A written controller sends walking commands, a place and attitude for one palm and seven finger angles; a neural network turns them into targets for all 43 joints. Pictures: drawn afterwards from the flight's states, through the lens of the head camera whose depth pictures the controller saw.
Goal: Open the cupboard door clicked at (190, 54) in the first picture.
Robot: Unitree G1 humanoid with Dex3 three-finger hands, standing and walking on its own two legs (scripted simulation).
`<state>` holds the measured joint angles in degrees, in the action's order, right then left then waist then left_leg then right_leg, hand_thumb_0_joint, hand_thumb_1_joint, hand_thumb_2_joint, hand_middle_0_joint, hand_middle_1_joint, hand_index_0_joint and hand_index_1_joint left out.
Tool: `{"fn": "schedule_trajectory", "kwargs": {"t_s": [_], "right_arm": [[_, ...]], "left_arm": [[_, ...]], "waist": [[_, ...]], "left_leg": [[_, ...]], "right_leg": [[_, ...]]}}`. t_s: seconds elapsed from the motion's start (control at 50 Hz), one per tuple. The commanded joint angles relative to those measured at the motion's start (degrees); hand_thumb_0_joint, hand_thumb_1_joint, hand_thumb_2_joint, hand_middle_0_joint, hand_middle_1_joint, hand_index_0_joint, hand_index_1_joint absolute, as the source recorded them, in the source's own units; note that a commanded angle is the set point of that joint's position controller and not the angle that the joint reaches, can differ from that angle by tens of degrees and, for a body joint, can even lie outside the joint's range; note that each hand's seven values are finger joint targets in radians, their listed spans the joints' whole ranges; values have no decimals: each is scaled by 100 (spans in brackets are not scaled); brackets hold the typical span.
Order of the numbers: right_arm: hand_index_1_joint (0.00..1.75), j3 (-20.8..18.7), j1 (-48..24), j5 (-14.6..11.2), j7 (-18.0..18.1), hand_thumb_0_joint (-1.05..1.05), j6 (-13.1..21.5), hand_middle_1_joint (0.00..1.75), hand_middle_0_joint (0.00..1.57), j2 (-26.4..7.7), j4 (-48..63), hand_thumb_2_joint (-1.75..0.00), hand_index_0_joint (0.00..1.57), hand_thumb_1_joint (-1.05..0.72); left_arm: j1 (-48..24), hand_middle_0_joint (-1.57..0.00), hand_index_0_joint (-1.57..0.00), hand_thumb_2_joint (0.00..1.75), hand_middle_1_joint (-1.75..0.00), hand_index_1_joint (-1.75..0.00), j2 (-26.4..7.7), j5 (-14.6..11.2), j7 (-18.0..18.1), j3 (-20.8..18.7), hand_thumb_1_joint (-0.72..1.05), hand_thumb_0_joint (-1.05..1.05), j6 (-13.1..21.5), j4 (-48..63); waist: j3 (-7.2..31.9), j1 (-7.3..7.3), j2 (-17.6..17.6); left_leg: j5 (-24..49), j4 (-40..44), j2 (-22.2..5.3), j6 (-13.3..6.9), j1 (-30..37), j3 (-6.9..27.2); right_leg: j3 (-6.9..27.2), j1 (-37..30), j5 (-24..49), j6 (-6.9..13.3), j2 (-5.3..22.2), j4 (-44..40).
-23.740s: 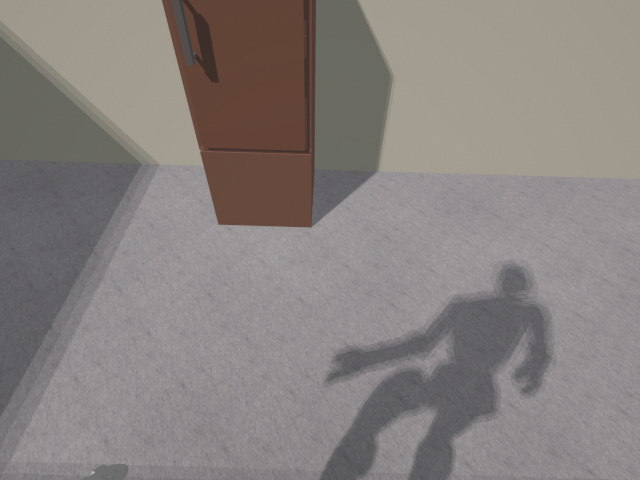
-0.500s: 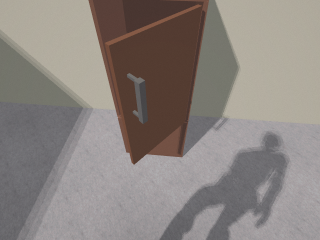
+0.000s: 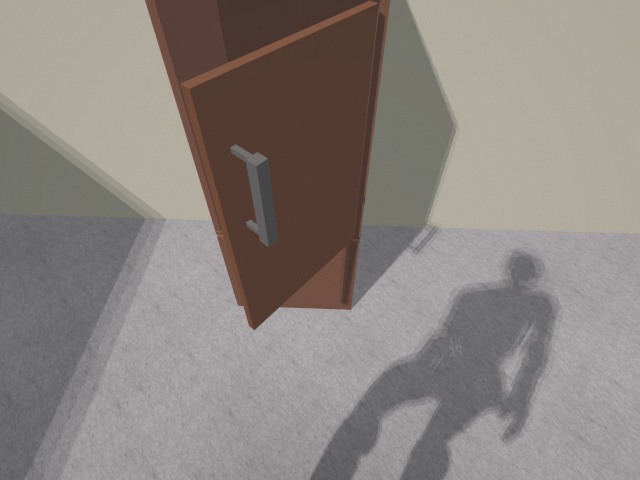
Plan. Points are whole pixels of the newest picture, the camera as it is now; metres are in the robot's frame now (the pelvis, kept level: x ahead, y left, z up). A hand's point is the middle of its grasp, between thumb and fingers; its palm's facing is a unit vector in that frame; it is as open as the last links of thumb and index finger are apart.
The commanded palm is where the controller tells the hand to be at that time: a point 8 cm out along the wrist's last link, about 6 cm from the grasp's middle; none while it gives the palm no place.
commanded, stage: walk to a spot facing it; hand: left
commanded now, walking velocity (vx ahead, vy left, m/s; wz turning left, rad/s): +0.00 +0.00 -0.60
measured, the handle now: (254, 198) +0.49 +0.14 +0.06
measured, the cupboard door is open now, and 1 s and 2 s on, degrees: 51 51 51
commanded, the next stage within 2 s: none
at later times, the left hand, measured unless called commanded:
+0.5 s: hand out of the picture +0.10 +0.17 -0.16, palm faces -0.21 -0.92 -0.32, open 7.4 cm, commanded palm none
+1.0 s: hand (266, 477) +0.16 +0.09 -0.17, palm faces -0.50 -0.82 -0.26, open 7.4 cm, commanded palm none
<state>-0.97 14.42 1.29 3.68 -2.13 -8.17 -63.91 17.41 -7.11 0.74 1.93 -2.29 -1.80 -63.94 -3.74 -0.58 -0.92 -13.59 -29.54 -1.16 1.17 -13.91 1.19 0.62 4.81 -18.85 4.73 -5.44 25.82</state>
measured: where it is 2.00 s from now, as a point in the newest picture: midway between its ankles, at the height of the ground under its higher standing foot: outside the picture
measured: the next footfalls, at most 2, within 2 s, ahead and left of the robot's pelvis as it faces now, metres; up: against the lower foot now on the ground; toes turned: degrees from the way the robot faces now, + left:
left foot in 0.72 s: +0.07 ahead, +0.10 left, +0.00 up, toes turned -22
right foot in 0.98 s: -0.05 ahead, -0.16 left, +0.00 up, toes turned -35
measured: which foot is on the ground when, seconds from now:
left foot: down 0.00-0.36, up 0.38-0.70, down 0.72-0.98, up 1.00-1.00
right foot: down 0.00-0.72, up 0.74-0.96, down 0.98-1.00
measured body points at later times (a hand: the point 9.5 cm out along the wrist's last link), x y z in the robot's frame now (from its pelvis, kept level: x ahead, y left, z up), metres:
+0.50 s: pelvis -0.03 -0.03 -0.01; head +0.01 -0.07 +0.44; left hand +0.11 +0.21 -0.13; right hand -0.03 -0.29 -0.17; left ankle +0.00 +0.12 -0.68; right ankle -0.05 -0.12 -0.74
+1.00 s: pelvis -0.03 -0.04 -0.02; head +0.01 -0.08 +0.43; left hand +0.18 +0.14 -0.15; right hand -0.11 -0.30 -0.17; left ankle +0.03 +0.11 -0.73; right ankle -0.08 -0.14 -0.74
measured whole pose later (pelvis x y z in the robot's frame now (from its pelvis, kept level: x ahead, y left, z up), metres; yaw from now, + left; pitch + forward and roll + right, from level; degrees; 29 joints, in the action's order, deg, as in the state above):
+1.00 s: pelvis -0.03 -0.04 -0.02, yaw -33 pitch +0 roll +0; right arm -2.3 12.3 1.5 1.7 -2.7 -13.2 -50.7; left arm 9.5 -14.2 1.5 -2.0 -4.1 -2.3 -50.5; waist -6.6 -0.7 -1.3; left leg -25.4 -43.4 -9.2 4.0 -18.3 -5.7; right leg -2.7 19.6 -16.5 1.3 0.1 37.4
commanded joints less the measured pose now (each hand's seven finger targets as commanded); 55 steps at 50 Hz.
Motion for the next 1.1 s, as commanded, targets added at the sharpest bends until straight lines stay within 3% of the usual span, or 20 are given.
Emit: {"fn": "schedule_trajectory", "kwargs": {"t_s": [0.0,0.08,0.14,0.16,0.3,0.32,0.34,0.36,0.46,0.64,0.66,0.68,0.7,0.72,0.8,0.9,0.92,0.96,0.98,1.08], "right_arm": [[30,-232,308,-19,39,0,42,30,20,-624,388,-90,20,-90],[30,-292,352,3,48,0,81,30,20,-801,538,-90,20,-90],[30,-376,597,50,70,0,149,30,20,-1184,635,-90,20,-90],[30,-374,596,73,63,0,174,30,20,-1270,704,-90,20,-90],[30,-429,-133,86,-47,0,139,30,20,-1471,1096,-90,20,-90],[30,-435,-204,35,-73,0,103,30,20,-1354,1164,-90,20,-90],[30,-382,-157,-19,-143,0,64,30,20,-915,1367,-90,20,-90],[30,-406,-650,-7,-185,0,27,30,20,-1005,1522,-90,20,-90],[30,-362,-633,-50,-171,0,59,30,20,-840,1470,-90,20,-90],[30,-343,-250,-121,-101,0,138,30,20,-867,1539,-90,20,-90],[30,-361,56,-98,-71,0,200,30,20,-1090,1457,-90,20,-90],[30,-442,138,0,-49,0,256,30,20,-1629,1483,-90,20,-90],[30,-465,249,39,-15,0,224,30,20,-1848,1548,-90,20,-90],[30,-426,191,83,-18,0,221,30,20,-1802,1625,-90,20,-90],[30,-342,-407,111,-49,0,227,30,20,-1443,1778,-90,20,-90],[30,-474,-153,48,-110,0,138,30,20,-1681,1685,-90,20,-90],[30,-465,-192,16,-138,0,117,30,20,-1611,1731,-90,20,-90],[30,-348,-652,-81,-194,0,60,30,20,-1056,2089,-90,20,-90],[30,-370,-715,-75,-161,0,12,30,20,-1135,2032,-90,20,-90],[30,-319,-374,-76,-207,0,44,30,20,-863,1680,-90,20,-90]], "left_arm": [[115,-20,-20,90,-30,-30,-967,6,-6,-301,90,0,18,368],[-77,-20,-20,90,-30,-30,-956,12,-55,-342,90,0,-13,572],[-315,-20,-20,90,-30,-30,-804,-1,-131,-334,90,0,-53,787],[-418,-20,-20,90,-30,-30,-834,12,-176,-357,90,0,-81,874],[-99,-20,-20,90,-30,-30,-831,23,-318,-355,90,0,-54,1000],[114,-20,-20,90,-30,-30,-1076,45,-291,-408,90,0,-8,959],[122,-20,-20,90,-30,-30,-1825,127,-196,-536,90,0,88,1032],[213,-20,-20,90,-30,-30,-2084,61,-147,-550,90,0,51,1060],[-530,-20,-20,90,-30,-30,-1612,96,-29,-462,90,0,70,1306],[-640,-20,-20,90,-30,-30,-1606,52,-84,-484,90,0,8,1429],[-730,-20,-20,90,-30,-30,-1451,6,-99,-444,90,0,-11,1517],[-601,-20,-20,90,-30,-30,-1101,-44,-167,-376,90,0,-21,1640],[-740,-20,-20,90,-30,-30,-1116,11,-222,-353,90,0,5,1767],[-846,-20,-20,90,-30,-30,-1244,69,-284,-387,90,0,-12,1814],[-904,-20,-20,90,-30,-30,-1041,44,-418,-340,90,0,-77,1746],[-545,-20,-20,90,-30,-30,-1054,25,-440,-334,90,0,3,1627],[-266,-20,-20,90,-30,-30,-1251,32,-416,-382,90,0,33,1540],[261,-20,-20,90,-30,-30,-2316,63,-233,-569,90,0,100,1414],[151,-20,-20,90,-30,-30,-2148,70,-158,-550,90,0,64,1442],[-733,-20,-20,90,-30,-30,-1674,109,-76,-446,90,0,39,1607]], "waist": [[-143,126,332],[-70,167,-180],[47,204,-1383],[136,199,-1147],[428,-183,-551],[370,-298,99],[317,-260,1940],[153,-521,1592],[473,-63,918],[649,169,854],[822,318,332],[889,286,-1212],[666,313,-1554],[491,333,-820],[348,19,-1204],[588,-3,-1066],[606,-151,-652],[670,-553,1760],[595,-495,1501],[682,2,885]], "left_leg": [[471,-279,-394,-165,-39,-145],[631,130,-771,-305,269,193],[815,1314,-2103,-1170,501,1621],[615,1564,-2350,-1362,322,1701],[841,374,-1619,-644,-224,-201],[270,-394,-1232,-316,-667,-517],[-1368,-1917,-361,176,-1774,-1121],[-2189,-2953,-227,148,-1913,-535],[-1405,-2916,-285,182,-1637,-182],[-417,-93,25,72,-20,-132],[74,696,-401,-67,881,178],[950,1096,-1775,-594,1634,1584],[1850,1260,-2779,-1275,1284,2234],[1367,1321,-2748,-1467,548,2072],[2351,795,-1645,-875,371,150],[1819,-103,-1525,-459,163,-428],[1140,-652,-1333,-223,-319,-589],[-2558,-3096,-228,248,-1987,-709],[-2217,-3642,-354,145,-2053,-60],[-1379,-2582,-273,203,-1223,-268]], "right_leg": [[1220,716,2076,145,1246,-374],[1110,1170,1729,42,833,93],[189,1883,-858,-275,206,2152],[153,1950,-1455,-329,352,2964],[-392,714,-131,-412,514,955],[-70,240,633,-368,681,-74],[2227,-84,1254,185,2196,-1083],[2706,453,1698,714,2735,-1036],[1812,183,3439,725,1853,-165],[2153,722,3237,306,1331,188],[1843,1393,2520,37,1007,524],[1011,2533,386,-364,197,1434],[239,2876,-1756,-604,167,2847],[330,2711,-1648,-650,380,3743],[-138,2401,-989,-735,653,3194],[-722,969,122,-560,380,902],[-510,316,771,-455,519,220],[2673,-155,2787,756,2826,-770],[2590,142,1736,890,2563,-751],[1688,663,2330,658,1796,-314]]}}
